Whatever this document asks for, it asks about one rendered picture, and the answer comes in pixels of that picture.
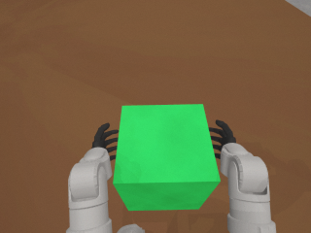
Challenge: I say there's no carton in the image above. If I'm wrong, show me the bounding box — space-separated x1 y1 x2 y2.
113 104 221 211

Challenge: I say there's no left robot forearm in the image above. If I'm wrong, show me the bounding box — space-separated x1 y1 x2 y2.
66 147 113 233

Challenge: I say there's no left robot hand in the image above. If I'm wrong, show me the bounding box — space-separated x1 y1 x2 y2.
92 122 119 160

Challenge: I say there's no right robot forearm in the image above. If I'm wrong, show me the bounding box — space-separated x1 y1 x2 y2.
220 143 277 233

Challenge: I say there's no right robot hand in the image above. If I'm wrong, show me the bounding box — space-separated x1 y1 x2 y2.
208 119 236 159

